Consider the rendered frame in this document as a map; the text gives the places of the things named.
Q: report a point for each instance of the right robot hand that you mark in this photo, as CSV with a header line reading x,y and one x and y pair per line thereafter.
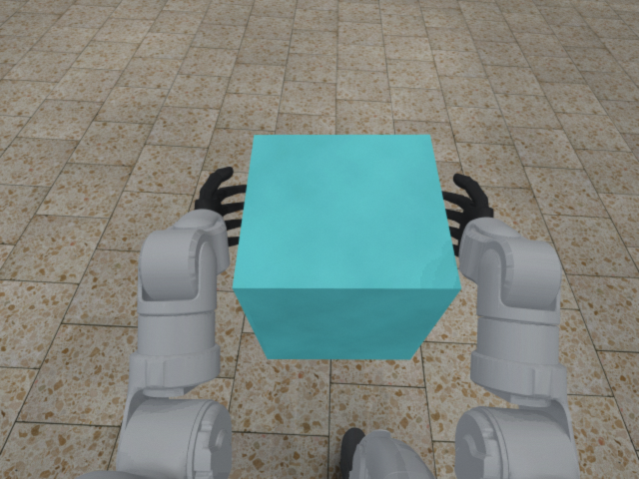
x,y
473,208

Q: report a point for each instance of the left robot forearm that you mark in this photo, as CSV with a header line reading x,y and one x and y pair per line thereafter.
x,y
177,296

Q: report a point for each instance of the carton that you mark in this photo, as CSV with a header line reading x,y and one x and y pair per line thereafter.
x,y
345,250

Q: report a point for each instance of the left robot hand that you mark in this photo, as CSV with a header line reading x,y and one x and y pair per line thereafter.
x,y
211,197

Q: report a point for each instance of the robot right upper arm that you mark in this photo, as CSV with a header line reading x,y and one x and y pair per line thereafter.
x,y
507,443

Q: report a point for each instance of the right robot thigh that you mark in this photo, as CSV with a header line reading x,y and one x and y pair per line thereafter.
x,y
388,458

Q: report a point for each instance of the robot right foot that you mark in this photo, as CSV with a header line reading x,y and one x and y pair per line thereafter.
x,y
350,439

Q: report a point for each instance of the right robot forearm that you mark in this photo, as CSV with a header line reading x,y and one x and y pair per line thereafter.
x,y
518,296

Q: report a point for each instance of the robot left upper arm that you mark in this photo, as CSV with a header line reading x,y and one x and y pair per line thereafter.
x,y
174,439

